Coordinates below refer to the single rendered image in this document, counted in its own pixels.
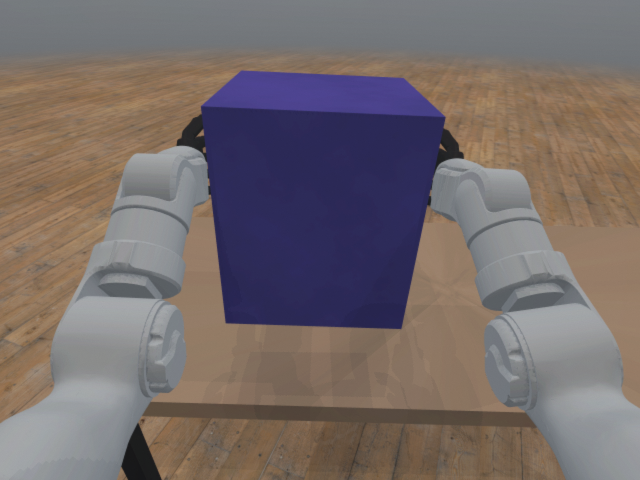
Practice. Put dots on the robot right forearm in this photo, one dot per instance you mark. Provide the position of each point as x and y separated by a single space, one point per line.
516 264

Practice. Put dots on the right robot hand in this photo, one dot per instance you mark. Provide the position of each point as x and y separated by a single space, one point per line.
452 151

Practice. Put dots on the left robot hand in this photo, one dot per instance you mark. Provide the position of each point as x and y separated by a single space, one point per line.
189 137

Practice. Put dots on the robot left upper arm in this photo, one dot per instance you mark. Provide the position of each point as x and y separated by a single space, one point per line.
112 356

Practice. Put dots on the robot left forearm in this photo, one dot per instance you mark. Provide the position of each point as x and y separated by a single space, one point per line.
141 255

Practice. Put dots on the table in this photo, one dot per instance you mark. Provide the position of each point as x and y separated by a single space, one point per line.
431 371

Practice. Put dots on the carton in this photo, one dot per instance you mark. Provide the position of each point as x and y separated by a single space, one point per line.
319 186

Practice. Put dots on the robot right upper arm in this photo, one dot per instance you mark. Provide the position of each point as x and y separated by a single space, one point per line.
559 364

